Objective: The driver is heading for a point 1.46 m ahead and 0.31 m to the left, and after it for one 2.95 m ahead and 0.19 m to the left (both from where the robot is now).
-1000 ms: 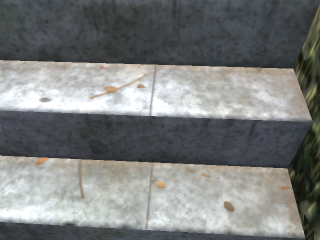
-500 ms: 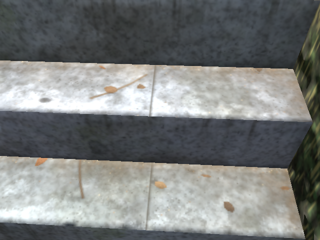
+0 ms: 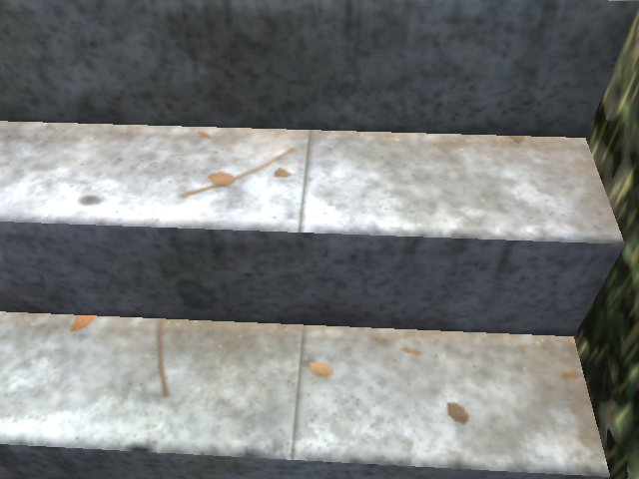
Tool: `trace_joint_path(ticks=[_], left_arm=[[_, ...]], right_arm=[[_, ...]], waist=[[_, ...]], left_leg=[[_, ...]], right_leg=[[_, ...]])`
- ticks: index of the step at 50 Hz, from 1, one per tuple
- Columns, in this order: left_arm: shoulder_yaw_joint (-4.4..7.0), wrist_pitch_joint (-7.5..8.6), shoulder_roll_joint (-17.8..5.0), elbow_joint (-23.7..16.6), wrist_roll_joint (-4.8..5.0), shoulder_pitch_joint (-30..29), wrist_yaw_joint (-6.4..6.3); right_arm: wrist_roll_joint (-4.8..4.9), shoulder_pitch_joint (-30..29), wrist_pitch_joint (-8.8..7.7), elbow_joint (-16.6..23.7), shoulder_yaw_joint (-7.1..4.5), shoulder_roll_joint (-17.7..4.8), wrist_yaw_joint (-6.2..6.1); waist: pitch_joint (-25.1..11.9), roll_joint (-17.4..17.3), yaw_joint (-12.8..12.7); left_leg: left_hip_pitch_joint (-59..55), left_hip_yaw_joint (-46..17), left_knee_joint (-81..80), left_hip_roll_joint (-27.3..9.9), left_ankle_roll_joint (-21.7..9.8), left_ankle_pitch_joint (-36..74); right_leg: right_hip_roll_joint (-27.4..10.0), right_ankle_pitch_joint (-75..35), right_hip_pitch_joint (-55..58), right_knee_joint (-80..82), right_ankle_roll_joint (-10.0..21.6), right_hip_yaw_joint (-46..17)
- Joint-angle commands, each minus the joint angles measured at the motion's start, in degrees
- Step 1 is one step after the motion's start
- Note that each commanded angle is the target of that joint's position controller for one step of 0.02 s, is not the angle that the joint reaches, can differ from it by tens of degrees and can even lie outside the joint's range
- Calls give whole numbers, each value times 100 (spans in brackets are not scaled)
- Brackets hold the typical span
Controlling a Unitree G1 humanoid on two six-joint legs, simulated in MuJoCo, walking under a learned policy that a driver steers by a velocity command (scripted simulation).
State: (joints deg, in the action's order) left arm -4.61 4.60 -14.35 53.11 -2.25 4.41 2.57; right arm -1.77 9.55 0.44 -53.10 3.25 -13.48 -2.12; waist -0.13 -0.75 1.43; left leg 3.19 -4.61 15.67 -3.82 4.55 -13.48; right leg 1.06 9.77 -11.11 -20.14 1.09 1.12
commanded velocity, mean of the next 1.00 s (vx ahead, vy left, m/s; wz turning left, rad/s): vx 0.32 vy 0.00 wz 0.00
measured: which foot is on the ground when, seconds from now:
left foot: down 0.00-1.00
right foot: down 0.00-1.00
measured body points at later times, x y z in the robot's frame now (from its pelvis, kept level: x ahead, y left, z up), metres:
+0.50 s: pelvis +0.00 +0.00 +0.00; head +0.01 +0.00 +0.45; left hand +0.16 +0.23 -0.12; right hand +0.09 -0.25 -0.14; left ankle -0.05 +0.17 -0.75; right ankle +0.01 -0.11 -0.75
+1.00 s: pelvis -0.02 +0.00 +0.00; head -0.01 -0.01 +0.45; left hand +0.09 +0.25 -0.13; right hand +0.00 -0.26 -0.15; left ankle -0.05 +0.17 -0.75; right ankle +0.01 -0.11 -0.75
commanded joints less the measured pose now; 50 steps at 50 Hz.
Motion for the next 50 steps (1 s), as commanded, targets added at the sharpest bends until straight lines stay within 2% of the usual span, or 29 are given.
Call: trace_joint_path(ticks=[1, 21, 26, 39, 50], left_arm=[[136, 75, -631, -340, 6, -299, -14], [142, 76, -637, -350, 7, -286, -15], [201, 85, -743, -248, 25, -89, 40], [302, -80, -710, -84, 23, 122, -2], [378, -150, -655, 9, 18, 396, -59]], right_arm=[[-1, -71, -57, 272, -116, -573, -15], [-1, -71, -59, 263, -121, -577, -12], [15, 171, -21, 127, -185, -694, -22], [27, 488, 115, -134, -348, -695, -44], [42, 900, 144, -351, -452, -664, -110]], waist=[[-346, 30, 1], [-345, 28, 2], [-414, 46, 10], [-134, 25, 15], [63, 41, 12]], left_leg=[[135, -150, -126, -182, -85, 1068], [130, -153, -140, -182, -83, 1076], [92, -120, -36, -167, -62, 1376], [378, -206, -39, -172, -46, 662], [619, -256, -12, -138, -93, 275]], right_leg=[[-560, -1065, 341, 277, -35, -508], [-561, -1077, 348, 284, -41, -510], [-559, -1848, 492, 146, -38, -446], [-595, -1055, 256, 192, -51, -529], [-575, -407, 110, 253, -56, -598]])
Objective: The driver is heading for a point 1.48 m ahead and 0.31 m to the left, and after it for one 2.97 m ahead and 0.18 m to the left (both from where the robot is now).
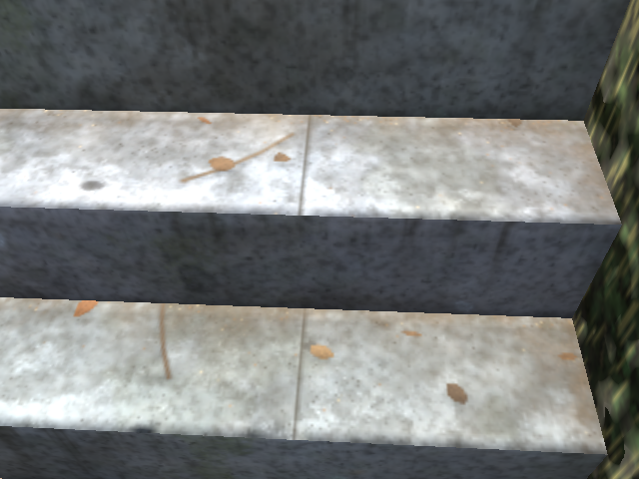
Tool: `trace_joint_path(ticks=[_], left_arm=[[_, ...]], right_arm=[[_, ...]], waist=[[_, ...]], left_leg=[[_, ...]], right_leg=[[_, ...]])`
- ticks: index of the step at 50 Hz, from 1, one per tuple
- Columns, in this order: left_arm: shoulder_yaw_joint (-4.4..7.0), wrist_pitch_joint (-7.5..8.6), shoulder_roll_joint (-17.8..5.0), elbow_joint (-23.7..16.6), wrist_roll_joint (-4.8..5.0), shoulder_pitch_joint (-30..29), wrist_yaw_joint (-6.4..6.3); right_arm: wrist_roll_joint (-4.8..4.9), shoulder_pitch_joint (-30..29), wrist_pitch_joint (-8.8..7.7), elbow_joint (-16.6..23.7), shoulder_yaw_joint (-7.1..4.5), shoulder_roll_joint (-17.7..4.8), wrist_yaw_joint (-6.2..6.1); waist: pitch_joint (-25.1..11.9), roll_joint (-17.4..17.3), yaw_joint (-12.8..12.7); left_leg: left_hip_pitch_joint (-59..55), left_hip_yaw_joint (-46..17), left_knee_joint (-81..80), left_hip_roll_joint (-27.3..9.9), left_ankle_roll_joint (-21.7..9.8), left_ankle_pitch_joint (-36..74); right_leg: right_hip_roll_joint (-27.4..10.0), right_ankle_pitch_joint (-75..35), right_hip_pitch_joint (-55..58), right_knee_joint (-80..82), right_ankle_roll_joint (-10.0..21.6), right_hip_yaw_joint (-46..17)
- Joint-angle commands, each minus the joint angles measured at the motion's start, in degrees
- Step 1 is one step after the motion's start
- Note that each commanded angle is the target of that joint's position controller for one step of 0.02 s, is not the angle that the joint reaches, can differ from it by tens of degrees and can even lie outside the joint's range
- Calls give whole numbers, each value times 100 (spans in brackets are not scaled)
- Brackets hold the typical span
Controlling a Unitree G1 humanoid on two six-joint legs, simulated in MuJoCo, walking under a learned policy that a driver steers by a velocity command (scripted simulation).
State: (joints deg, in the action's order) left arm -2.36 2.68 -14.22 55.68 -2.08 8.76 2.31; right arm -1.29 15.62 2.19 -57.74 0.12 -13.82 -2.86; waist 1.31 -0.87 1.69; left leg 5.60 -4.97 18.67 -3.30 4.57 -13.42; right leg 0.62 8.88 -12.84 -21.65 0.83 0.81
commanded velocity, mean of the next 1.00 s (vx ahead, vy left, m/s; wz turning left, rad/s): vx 0.05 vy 0.00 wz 0.00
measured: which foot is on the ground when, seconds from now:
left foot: down 0.00-1.00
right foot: down 0.00-1.00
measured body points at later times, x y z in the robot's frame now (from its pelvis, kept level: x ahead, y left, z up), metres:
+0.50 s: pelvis +0.00 +0.00 +0.00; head +0.02 -0.01 +0.45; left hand +0.08 +0.24 -0.14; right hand -0.03 -0.26 -0.15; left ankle -0.03 +0.17 -0.74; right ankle +0.03 -0.11 -0.74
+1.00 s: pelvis +0.01 +0.00 +0.00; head +0.03 +0.00 +0.45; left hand +0.10 +0.24 -0.14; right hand -0.01 -0.25 -0.15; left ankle -0.03 +0.17 -0.74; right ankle +0.03 -0.11 -0.75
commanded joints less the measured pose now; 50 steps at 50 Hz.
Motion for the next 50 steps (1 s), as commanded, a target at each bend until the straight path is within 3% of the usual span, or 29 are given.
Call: trace_joint_path(ticks=[1, 6, 10, 32, 33, 40, 43, 46, 50], left_arm=[[157, 33, -650, -245, 1, -17, -43], [192, -4, -604, -217, 24, 91, -97], [206, -27, -527, -217, 26, 135, -124], [294, -54, -420, -257, 48, 389, -176], [283, -40, -387, -280, 32, 376, -156], [302, -33, -419, -309, 42, 425, -150], [269, -66, -365, -363, 6, 308, -217], [242, -56, -346, -456, 13, 194, -277], [237, -10, -370, -512, 59, 287, -337]], right_arm=[[-2, 321, -29, 98, -146, -614, -45], [30, 476, -23, 10, -192, -601, -100], [41, 596, -25, -47, -215, -538, -139], [67, 889, -31, -186, -299, -468, -162], [55, 875, -33, -185, -289, -407, -134], [59, 879, -41, -200, -302, -429, -104], [62, 807, -36, -183, -256, -285, -130], [60, 710, -115, -100, -207, -222, -132], [82, 677, -254, -44, -175, -250, -90]], waist=[[-68, 58, -13], [-6, -36, -10], [51, 82, -1], [36, 50, 5], [42, 166, 5], [21, 47, 1], [99, 139, 8], [175, 215, 26], [14, 117, -25]], left_leg=[[395, -222, -312, -187, -96, 244], [443, -219, -303, -158, -94, 142], [488, -240, -308, -157, -99, 120], [537, -257, -295, -140, -68, 254], [558, -265, -294, -151, -67, 272], [540, -254, -283, -142, -58, 298], [567, -153, -308, -45, -104, -46], [593, -92, -271, 0, -150, -25], [648, -72, -198, 11, -187, 202]], right_leg=[[-529, -266, 272, 412, -30, -575], [-511, -31, 213, 483, -17, -616], [-483, 39, 195, 520, -20, -613], [-448, -377, 360, 470, 21, -639], [-449, -431, 369, 442, 8, -622], [-457, -523, 392, 410, 16, -635], [-436, 890, 184, 724, 28, -724], [-424, 1383, 17, 866, 66, -757], [-387, 916, 254, 725, 130, -668]])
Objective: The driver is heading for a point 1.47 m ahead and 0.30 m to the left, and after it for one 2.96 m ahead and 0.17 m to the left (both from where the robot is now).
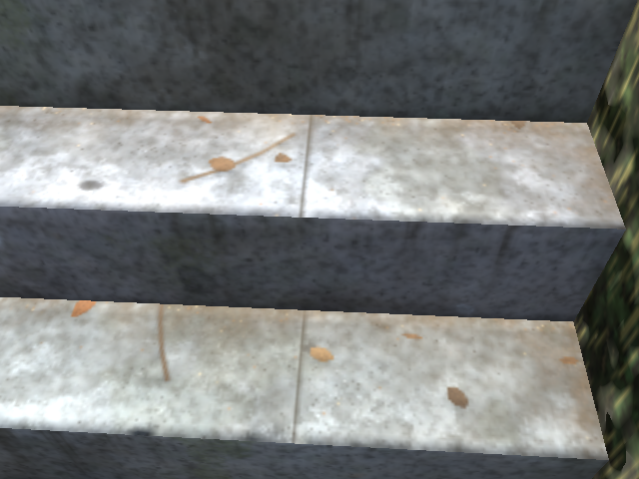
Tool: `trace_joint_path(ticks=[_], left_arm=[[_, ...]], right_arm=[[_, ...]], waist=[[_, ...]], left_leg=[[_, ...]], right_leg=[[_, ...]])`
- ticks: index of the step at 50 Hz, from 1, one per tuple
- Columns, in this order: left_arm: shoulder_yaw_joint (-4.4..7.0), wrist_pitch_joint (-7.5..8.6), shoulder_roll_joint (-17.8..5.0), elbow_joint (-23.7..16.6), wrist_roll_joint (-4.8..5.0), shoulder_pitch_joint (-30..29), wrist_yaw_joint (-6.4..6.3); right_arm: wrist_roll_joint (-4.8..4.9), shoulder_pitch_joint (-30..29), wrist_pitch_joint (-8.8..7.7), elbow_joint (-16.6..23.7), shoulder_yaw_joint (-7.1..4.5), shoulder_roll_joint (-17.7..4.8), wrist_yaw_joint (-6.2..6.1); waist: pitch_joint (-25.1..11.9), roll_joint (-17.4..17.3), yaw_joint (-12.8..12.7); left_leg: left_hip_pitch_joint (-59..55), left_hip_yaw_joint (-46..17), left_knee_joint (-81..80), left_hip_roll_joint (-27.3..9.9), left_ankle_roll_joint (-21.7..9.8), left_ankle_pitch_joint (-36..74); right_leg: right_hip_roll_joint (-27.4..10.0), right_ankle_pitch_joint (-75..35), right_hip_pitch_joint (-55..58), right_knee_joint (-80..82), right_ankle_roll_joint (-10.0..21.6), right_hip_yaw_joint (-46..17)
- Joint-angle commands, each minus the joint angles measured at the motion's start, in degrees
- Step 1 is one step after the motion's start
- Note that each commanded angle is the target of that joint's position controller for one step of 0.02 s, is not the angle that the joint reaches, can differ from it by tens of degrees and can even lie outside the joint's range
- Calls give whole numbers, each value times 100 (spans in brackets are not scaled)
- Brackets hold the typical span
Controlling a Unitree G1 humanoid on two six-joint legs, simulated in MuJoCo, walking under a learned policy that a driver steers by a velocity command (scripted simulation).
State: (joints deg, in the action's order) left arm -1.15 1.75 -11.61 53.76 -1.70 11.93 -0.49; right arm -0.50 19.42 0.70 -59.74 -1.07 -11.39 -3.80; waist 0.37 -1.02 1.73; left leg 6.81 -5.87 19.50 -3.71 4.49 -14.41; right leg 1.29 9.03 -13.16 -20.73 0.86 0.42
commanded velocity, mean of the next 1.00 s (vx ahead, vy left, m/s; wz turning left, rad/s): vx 0.20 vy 0.00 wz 0.00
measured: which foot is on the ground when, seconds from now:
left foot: down 0.00-1.00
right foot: down 0.00-1.00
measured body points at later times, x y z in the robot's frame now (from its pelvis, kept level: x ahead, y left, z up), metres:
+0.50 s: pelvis +0.02 +0.02 +0.00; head +0.04 +0.02 +0.45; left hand +0.14 +0.26 -0.13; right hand +0.07 -0.23 -0.14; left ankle -0.04 +0.17 -0.74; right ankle +0.02 -0.11 -0.74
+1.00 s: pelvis -0.01 +0.01 +0.00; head +0.01 +0.01 +0.45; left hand +0.08 +0.26 -0.14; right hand -0.01 -0.24 -0.15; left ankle -0.04 +0.17 -0.74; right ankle +0.02 -0.11 -0.74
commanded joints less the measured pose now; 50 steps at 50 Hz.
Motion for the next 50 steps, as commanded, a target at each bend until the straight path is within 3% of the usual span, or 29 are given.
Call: trace_joint_path(ticks=[1, 6, 9, 13, 18, 28, 34, 49, 50], left_arm=[[121, 86, -646, -343, 25, -21, -69], [102, 132, -591, -443, 28, 7, -56], [111, 242, -599, -439, 71, 27, 45], [86, 297, -580, -459, 72, -88, 87], [118, 324, -773, -418, 83, -81, 128], [141, 202, -821, -332, 62, -159, 177], [153, 187, -877, -282, 49, -121, 201], [159, 143, -859, -189, 48, 101, 188], [158, 141, -857, -186, 14, 122, 195]], right_arm=[[1, 262, -128, 183, -46, -490, 13], [-1, 98, -214, 286, -6, -531, 73], [5, 42, -153, 342, 16, -522, 39], [-23, -92, -90, 456, 37, -522, 41], [-32, -90, -102, 424, -9, -651, 93], [-42, -253, 37, 340, -91, -663, 137], [-56, -158, 54, 248, -125, -746, 125], [-32, 203, 100, 112, -139, -711, 83], [-22, 180, 112, 116, -148, -736, 79]], waist=[[62, 83, -40], [-130, -62, -69], [-320, -74, -28], [-386, -61, 10], [-392, -58, 8], [-164, -18, -24], [-40, 31, -23], [183, 47, -6], [190, -2, -16]], left_leg=[[529, 36, -234, 72, -197, 358], [349, -10, -169, 37, -214, 1276], [73, -23, -98, 16, -242, 1844], [-102, -24, -99, 4, -267, 2135], [-289, -31, -163, -47, -198, 2741], [-152, -122, -352, -99, -154, 1751], [-5, -160, -387, -106, -130, 1200], [287, -203, -393, -87, -137, 460], [318, -178, -373, -61, -123, 438]], right_leg=[[-439, 761, 339, 568, 147, -598], [-350, -610, 490, 223, 152, -360], [-338, -1347, 540, 88, 95, -238], [-352, -1609, 543, 26, 60, -197], [-436, -2538, 722, 8, -9, -208], [-546, -1587, 625, 186, -102, -302], [-574, -1120, 536, 255, -130, -359], [-577, -385, 323, 372, -120, -444], [-574, -367, 311, 368, -121, -444]])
